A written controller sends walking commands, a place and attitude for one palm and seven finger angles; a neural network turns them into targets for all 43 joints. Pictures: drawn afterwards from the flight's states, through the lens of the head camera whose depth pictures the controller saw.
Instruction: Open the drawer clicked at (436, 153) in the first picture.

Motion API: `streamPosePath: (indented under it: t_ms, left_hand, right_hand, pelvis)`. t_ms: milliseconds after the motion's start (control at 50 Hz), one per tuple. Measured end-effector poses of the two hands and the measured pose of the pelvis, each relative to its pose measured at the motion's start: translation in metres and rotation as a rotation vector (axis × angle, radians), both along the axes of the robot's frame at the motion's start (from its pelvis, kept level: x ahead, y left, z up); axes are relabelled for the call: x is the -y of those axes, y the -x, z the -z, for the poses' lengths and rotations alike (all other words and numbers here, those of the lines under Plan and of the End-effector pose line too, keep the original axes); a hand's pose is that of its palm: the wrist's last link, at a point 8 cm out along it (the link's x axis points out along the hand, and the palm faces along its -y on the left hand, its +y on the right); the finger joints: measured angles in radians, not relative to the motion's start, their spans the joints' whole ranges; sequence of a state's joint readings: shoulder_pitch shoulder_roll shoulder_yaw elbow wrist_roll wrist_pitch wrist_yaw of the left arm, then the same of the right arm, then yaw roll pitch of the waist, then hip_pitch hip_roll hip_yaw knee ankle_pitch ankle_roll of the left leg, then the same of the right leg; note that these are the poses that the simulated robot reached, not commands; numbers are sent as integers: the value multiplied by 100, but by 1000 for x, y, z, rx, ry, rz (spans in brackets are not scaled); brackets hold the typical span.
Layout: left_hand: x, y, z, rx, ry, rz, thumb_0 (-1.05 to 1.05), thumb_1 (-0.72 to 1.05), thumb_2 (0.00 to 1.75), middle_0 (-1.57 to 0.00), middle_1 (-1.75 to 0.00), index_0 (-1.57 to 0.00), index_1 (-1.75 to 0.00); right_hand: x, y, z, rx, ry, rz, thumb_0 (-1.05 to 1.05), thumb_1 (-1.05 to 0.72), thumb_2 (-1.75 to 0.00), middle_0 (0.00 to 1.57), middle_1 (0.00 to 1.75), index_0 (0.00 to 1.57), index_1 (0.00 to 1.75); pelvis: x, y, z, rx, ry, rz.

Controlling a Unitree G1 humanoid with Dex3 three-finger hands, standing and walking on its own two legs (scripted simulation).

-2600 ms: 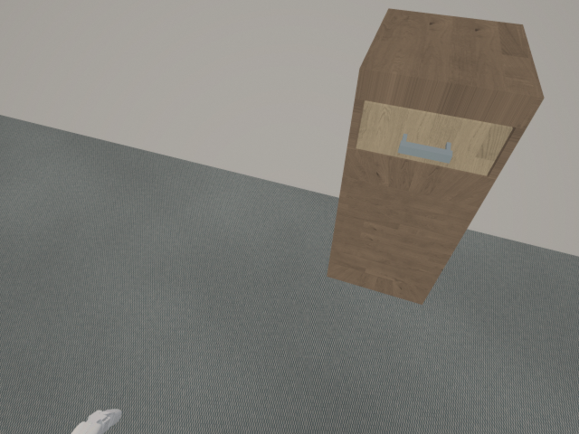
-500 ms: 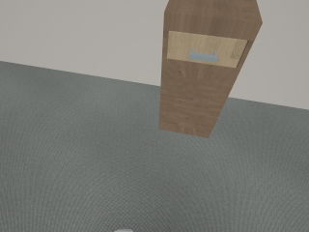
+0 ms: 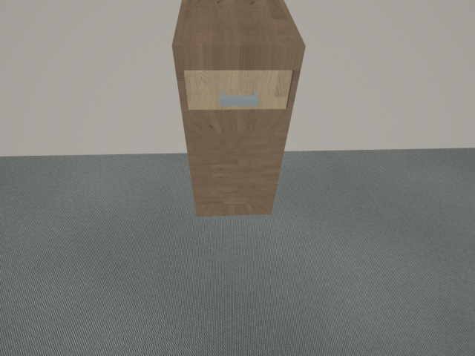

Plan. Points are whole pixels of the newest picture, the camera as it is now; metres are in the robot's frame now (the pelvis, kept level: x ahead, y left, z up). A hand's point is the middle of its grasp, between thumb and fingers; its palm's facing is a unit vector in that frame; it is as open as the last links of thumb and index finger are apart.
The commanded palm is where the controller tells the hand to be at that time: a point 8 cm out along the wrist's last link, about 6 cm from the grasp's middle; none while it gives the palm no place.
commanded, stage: take the last steps up to it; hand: left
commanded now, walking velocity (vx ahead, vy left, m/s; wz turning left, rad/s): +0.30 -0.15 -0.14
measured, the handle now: (238, 97) +0.86 +0.00 -0.05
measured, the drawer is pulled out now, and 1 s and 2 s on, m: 0.00 0.00 0.00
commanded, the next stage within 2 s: come to a stop and stand still in 0.78 s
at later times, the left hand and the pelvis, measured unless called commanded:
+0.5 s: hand out of the picture +0.09 +0.07 -0.19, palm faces +0.01 -0.99 -0.15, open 7.3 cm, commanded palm none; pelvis +0.15 -0.10 -0.01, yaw -2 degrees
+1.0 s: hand (225, 243) +0.41 +0.03 -0.18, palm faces -0.08 -0.98 -0.17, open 7.4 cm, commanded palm none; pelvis +0.34 -0.15 -0.01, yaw -4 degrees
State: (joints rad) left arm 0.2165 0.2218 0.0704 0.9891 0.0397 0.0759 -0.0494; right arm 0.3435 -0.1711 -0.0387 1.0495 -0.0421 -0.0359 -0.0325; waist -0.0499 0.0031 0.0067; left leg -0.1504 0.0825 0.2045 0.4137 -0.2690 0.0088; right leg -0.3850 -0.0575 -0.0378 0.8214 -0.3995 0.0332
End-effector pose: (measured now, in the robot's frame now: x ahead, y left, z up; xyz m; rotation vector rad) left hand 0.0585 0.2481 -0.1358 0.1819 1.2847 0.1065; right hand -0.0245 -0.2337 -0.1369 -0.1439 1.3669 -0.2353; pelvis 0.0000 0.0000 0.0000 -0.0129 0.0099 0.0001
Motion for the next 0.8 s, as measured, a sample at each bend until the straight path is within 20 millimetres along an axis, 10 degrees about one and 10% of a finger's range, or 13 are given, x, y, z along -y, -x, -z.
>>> streamPosePath:
  t_ms: [120,200,380,580,660,800]
  left_hand:
    - [48,-60,-2,75,2,77,1,90,90,-20,-29,-19,-30]
    - [79,-82,1,141,1,54,0,90,90,-20,-29,-20,-30]
    - [106,-51,11,-42,-12,-29,-1,93,90,-20,-30,-20,-30]
    - [136,-36,40,-320,90,-103,0,91,90,-20,-30,-20,-30]
    - [135,-75,42,-343,114,-80,0,91,90,-20,-30,-20,-30]
    - [127,-206,27,-129,88,-36,0,91,90,-20,-29,-20,-30]
  right_hand:
    - [41,41,9,-152,-9,88,0,-91,-90,20,30,20,30]
    - [71,34,16,-224,-16,81,0,-91,-90,20,30,20,30]
    - [107,-126,5,36,8,-1,0,-91,-90,20,29,20,30]
    - [84,-310,8,239,4,-118,0,-91,-90,20,29,20,30]
    - [78,-334,5,268,17,-85,0,-91,-90,20,29,20,30]
    - [105,-313,-13,113,73,1,-2,-95,-90,20,30,20,30]
  pelvis:
    - [36,-23,7,-7,-10,29]
    - [61,-42,14,3,0,16]
    - [91,-99,5,4,9,25]
    - [91,-189,27,6,33,40]
    - [88,-222,26,28,16,74]
    - [97,-272,3,27,22,71]
